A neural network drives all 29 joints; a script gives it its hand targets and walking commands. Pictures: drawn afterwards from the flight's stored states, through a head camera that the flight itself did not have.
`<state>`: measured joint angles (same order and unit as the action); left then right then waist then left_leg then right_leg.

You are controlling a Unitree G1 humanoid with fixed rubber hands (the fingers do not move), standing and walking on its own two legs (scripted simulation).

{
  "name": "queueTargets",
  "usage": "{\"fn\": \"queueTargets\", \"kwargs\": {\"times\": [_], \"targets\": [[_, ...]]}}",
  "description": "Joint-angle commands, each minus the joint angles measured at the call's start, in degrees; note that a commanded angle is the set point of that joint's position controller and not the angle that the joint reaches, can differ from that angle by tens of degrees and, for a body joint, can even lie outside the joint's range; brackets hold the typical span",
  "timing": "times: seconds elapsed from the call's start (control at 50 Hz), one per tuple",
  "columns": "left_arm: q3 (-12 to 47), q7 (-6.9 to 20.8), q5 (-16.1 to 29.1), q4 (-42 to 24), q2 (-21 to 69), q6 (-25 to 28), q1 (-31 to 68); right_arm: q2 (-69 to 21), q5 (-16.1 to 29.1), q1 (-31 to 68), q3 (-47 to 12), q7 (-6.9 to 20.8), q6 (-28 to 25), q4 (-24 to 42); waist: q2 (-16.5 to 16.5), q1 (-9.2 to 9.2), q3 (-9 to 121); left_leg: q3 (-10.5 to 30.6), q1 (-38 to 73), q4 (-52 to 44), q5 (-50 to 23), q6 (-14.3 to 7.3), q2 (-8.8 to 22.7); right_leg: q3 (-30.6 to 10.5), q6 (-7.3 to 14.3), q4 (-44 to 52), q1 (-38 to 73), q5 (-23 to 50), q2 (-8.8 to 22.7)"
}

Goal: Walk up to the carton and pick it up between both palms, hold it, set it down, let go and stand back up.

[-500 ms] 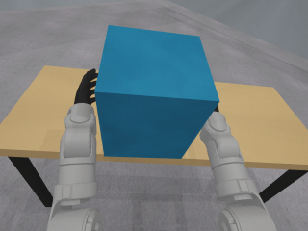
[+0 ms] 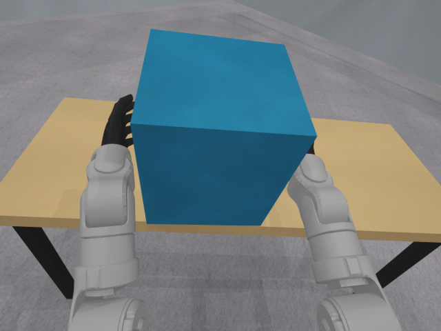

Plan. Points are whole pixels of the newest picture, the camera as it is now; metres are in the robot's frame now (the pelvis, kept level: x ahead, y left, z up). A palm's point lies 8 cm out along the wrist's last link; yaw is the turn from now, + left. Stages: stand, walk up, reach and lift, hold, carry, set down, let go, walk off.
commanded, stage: hold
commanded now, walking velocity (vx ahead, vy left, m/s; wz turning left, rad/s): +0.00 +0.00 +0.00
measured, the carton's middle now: (211, 138) +0.38 +0.00 +0.19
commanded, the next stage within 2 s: set down in 1.44 s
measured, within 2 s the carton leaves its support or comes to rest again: neither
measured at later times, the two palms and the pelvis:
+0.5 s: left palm (113, 143) +0.35 +0.15 +0.20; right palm (301, 147) +0.35 -0.15 +0.20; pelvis +0.00 +0.00 +0.00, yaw +0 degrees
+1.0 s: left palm (111, 137) +0.35 +0.16 +0.21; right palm (301, 136) +0.36 -0.15 +0.21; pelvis +0.00 +0.00 +0.00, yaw +0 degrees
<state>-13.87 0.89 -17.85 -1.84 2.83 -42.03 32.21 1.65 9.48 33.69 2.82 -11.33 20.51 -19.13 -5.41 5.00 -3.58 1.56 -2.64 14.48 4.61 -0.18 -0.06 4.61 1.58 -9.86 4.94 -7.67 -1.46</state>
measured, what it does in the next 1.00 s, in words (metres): stands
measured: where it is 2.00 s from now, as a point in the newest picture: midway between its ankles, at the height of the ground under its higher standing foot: outside the picture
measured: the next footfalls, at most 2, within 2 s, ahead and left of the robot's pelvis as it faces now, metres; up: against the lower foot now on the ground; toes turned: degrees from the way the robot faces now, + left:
none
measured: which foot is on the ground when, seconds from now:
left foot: down 0.00-1.00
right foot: down 0.00-1.00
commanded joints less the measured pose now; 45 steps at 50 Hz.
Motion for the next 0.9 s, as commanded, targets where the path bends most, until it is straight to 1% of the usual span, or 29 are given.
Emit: {"fn": "queueTargets", "kwargs": {"times": [0.0,0.04,0.06,0.08,0.12,0.16,0.18,0.22,0.26,0.28,0.3,0.32,0.36,0.42,0.44,0.46,0.48,0.5,0.56,0.6,0.62,0.64,0.66,0.7,0.72,0.74,0.76,0.82,0.88], "targets": [[22.0,7.7,8.8,-4.8,21.4,1.6,32.0,-18.5,2.9,36.2,-15.4,2.6,-0.8,10.9,4.9,-0.06,20.1,-2.1,10.7,-0.4,-5.4,0.0,-1.2,1.6,-4.5,0.5,-3.0,11.2,-0.4],[22.4,7.8,9.5,-4.6,21.7,1.7,34.2,-18.0,2.4,38.8,-13.1,2.9,-0.6,10.7,6.4,1.26,21.6,-1.9,10.7,-0.4,-2.3,0.6,-1.4,2.3,-3.9,0.5,-4.3,6.9,-0.4],[23.8,7.6,10.0,-5.9,22.0,1.8,34.5,-18.3,2.6,39.0,-13.4,3.1,-0.9,11.7,7.6,1.17,23.3,-2.1,11.0,-0.4,-3.1,1.2,-0.9,2.0,-3.5,0.8,-4.7,6.4,-0.8],[23.7,7.3,10.1,-6.0,22.3,2.1,36.0,-18.5,2.1,40.1,-13.8,3.1,-1.0,12.1,6.4,0.80,23.8,-2.2,10.4,-0.2,-3.1,1.0,-0.8,2.3,-3.3,0.8,-5.2,6.5,-0.9],[24.4,6.8,9.8,-6.1,22.7,2.1,36.2,-18.1,1.3,39.8,-12.7,3.2,-0.9,11.5,7.6,1.97,24.5,-2.0,11.3,0.2,-3.6,1.4,-1.0,2.2,-2.9,0.7,-5.5,6.8,-1.2],[24.3,6.8,9.6,-6.4,22.8,1.6,35.5,-18.1,2.3,40.1,-13.3,3.4,-0.3,11.3,7.3,1.97,24.7,-1.9,12.9,0.5,-6.0,1.5,-1.2,2.4,-3.4,0.7,-4.8,8.6,-1.2],[23.5,7.0,9.5,-4.0,22.5,0.9,34.1,-17.4,2.4,39.3,-14.3,3.2,0.3,11.3,5.8,1.08,24.0,-1.7,12.6,0.6,-5.9,1.2,-1.1,2.4,-3.2,1.0,-4.4,8.8,-1.2],[21.5,7.8,8.3,-3.1,21.8,0.0,30.8,-17.3,2.4,37.0,-13.5,2.8,1.2,10.1,4.8,1.15,22.0,-1.3,12.2,0.3,-6.9,0.9,-1.4,2.1,-3.9,1.1,-2.6,10.7,-0.8],[19.6,8.6,7.5,-2.8,20.7,-1.1,31.9,-17.3,3.1,37.1,-13.3,2.1,2.4,8.4,4.7,0.54,19.9,-1.8,10.6,-0.2,-5.5,0.4,-1.6,1.5,-4.0,1.1,-1.6,10.6,0.0],[20.1,8.7,8.2,-5.0,20.5,-0.9,31.9,-17.4,3.6,37.8,-14.0,2.0,2.2,10.4,4.6,0.56,22.6,-1.5,11.2,-0.4,-6.2,0.1,-1.7,1.6,-4.2,0.6,-1.3,11.6,-0.2],[21.1,8.5,8.7,-6.7,20.9,-0.8,33.8,-18.1,4.6,39.0,-15.0,1.8,2.1,11.0,5.3,1.25,23.3,-2.1,11.5,0.2,-7.2,0.4,-2.0,1.3,-4.2,0.2,-1.3,13.1,-0.3],[21.1,8.3,8.0,-6.8,20.9,-0.7,34.3,-18.1,4.9,38.3,-14.9,1.9,2.2,10.3,6.5,0.11,23.0,-1.9,11.8,0.0,-7.7,0.5,-1.8,1.7,-4.3,0.3,-1.2,12.6,-0.6],[23.6,8.1,8.6,-10.7,21.8,-0.6,34.8,-19.0,5.8,38.2,-16.4,1.9,1.7,13.8,7.2,0.77,27.2,-1.8,13.7,0.9,-12.1,1.0,-1.7,1.8,-3.9,0.2,-1.2,15.4,-1.0],[25.2,8.2,10.4,-11.1,22.5,-0.1,35.7,-19.2,5.5,39.2,-17.0,1.6,1.8,16.3,7.9,0.86,27.8,-1.9,12.4,1.0,-11.5,1.0,-2.1,2.1,-3.8,-0.3,-0.9,15.7,-0.9],[25.4,8.1,10.2,-12.3,22.2,0.1,36.6,-19.5,5.3,39.9,-16.9,1.7,1.6,16.8,6.9,0.80,28.3,-2.0,13.1,1.1,-11.8,0.8,-2.3,2.2,-4.0,-0.6,-2.1,15.9,-1.1],[24.9,8.0,9.3,-11.8,23.0,-0.1,35.5,-18.8,5.4,39.2,-17.2,1.7,1.8,16.7,7.5,0.18,27.0,-1.9,12.7,1.0,-12.1,0.8,-2.1,1.9,-4.1,-0.3,-1.7,15.8,-1.0],[23.9,8.0,9.4,-10.4,22.0,-0.8,33.7,-18.5,5.6,39.1,-17.0,1.6,2.1,16.0,6.7,0.55,26.2,-1.9,13.0,1.0,-11.4,0.6,-2.2,1.8,-4.2,0.0,-2.4,15.1,-0.9],[23.9,8.2,9.2,-10.4,21.6,-1.2,33.5,-17.9,5.5,38.2,-16.4,1.5,2.5,14.4,7.5,0.86,23.6,-1.7,13.2,1.1,-11.2,1.0,-2.0,2.0,-4.0,0.1,-3.3,14.7,-0.7],[21.1,8.3,7.9,-6.9,20.2,-2.8,33.0,-16.1,5.5,37.4,-14.7,2.2,3.9,10.4,5.8,-0.16,18.7,-2.1,11.4,-0.7,-4.7,1.5,-1.2,2.0,-3.8,1.4,-4.2,6.3,-1.0],[19.8,8.5,7.6,-5.9,20.7,-3.0,32.2,-15.8,4.9,36.9,-13.9,2.6,3.9,8.8,5.1,-0.39,16.7,-2.5,10.1,-1.4,-2.4,1.6,-1.2,1.9,-3.7,1.8,-3.7,5.0,-0.6],[20.2,8.3,7.9,-6.8,20.5,-3.2,32.3,-15.7,4.6,37.5,-13.3,2.6,3.7,9.3,6.3,0.20,17.5,-2.4,10.9,-1.5,-2.3,1.6,-1.2,2.1,-3.6,1.6,-3.7,4.9,-0.6],[19.9,8.5,8.7,-5.8,20.7,-3.4,34.0,-15.7,4.7,39.3,-13.4,2.6,3.7,11.0,5.8,-0.48,18.4,-2.2,10.5,-1.7,-1.0,1.5,-1.2,2.4,-3.8,1.6,-4.1,3.3,-0.6],[21.2,8.3,9.5,-7.0,21.4,-3.1,35.0,-16.4,5.1,41.4,-13.9,2.5,3.6,12.2,5.1,0.10,18.4,-2.4,9.4,-1.7,0.5,1.4,-0.9,2.4,-3.3,1.7,-4.2,2.3,-1.2],[20.9,7.9,8.6,-5.2,21.9,-2.8,35.6,-16.2,3.8,41.5,-12.1,3.0,3.2,10.3,6.7,0.22,19.2,-3.0,9.2,-2.1,1.7,1.4,-1.1,2.2,-3.3,1.5,-5.3,0.9,-1.2],[20.1,7.8,8.4,-5.2,21.7,-2.7,36.6,-15.7,3.2,42.5,-11.1,3.4,3.1,8.8,5.9,0.27,19.2,-2.4,9.6,-2.3,2.4,1.7,-0.7,2.9,-3.0,1.6,-5.7,0.2,-1.5],[20.7,7.8,8.7,-5.7,21.8,-2.6,36.3,-16.6,3.5,41.3,-11.2,3.4,3.0,9.1,7.0,1.15,20.0,-2.6,10.0,-1.4,-0.1,1.7,-1.0,2.4,-3.0,1.5,-4.7,2.3,-1.3],[21.5,7.7,9.3,-7.3,21.8,-2.3,37.6,-16.3,3.3,42.3,-11.3,3.3,3.0,10.5,6.2,1.22,22.4,-2.3,11.2,-1.3,-0.3,1.8,-0.9,2.6,-3.2,1.6,-4.8,1.5,-1.5],[25.2,7.4,10.3,-12.5,22.5,-1.6,37.6,-18.1,5.6,41.9,-14.3,2.4,2.5,15.8,7.7,1.32,28.7,-2.9,13.6,0.9,-8.4,1.6,-1.7,1.5,-3.5,0.6,-3.1,9.7,-1.4],[24.7,7.4,10.1,-11.4,22.1,-1.6,36.8,-18.1,4.7,41.7,-14.9,2.0,2.9,15.6,7.7,1.08,28.7,-2.4,13.9,1.4,-10.9,1.6,-1.7,1.9,-3.7,0.5,-3.4,11.3,-1.3]]}}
